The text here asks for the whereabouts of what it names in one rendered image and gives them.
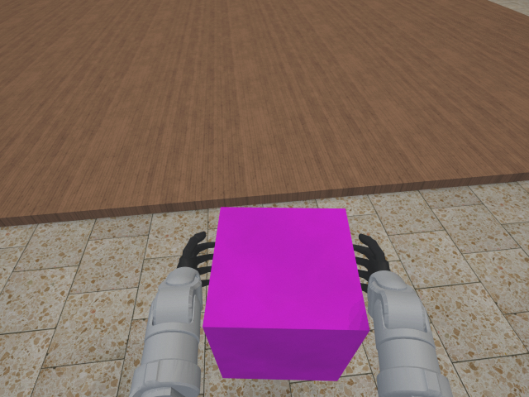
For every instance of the right robot hand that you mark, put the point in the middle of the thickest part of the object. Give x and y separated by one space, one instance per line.
375 262

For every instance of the carton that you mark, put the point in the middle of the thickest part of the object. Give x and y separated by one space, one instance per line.
284 300

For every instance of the robot right forearm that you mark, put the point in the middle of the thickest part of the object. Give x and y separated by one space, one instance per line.
407 353

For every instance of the left robot hand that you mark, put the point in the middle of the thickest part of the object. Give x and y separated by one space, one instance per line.
190 252

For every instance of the robot left forearm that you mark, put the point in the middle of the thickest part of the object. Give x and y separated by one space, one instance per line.
169 364

